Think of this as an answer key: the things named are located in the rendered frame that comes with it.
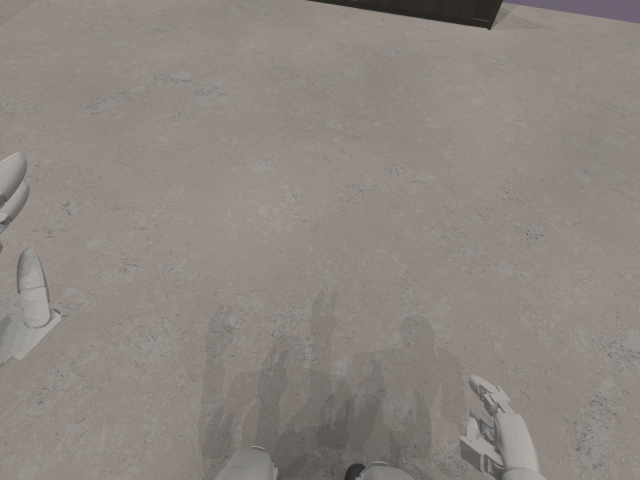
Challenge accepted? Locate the left robot hand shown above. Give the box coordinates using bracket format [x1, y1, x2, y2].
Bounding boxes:
[0, 152, 61, 369]

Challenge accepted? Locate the robot right shin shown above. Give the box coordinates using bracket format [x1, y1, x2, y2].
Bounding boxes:
[361, 461, 389, 473]

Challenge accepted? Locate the robot left thigh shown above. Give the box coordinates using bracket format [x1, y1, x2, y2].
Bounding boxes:
[214, 449, 278, 480]

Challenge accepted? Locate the wardrobe door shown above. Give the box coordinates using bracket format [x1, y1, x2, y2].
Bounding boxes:
[357, 0, 478, 20]
[472, 0, 497, 20]

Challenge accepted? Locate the right robot hand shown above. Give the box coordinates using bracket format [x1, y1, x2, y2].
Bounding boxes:
[460, 375, 540, 480]

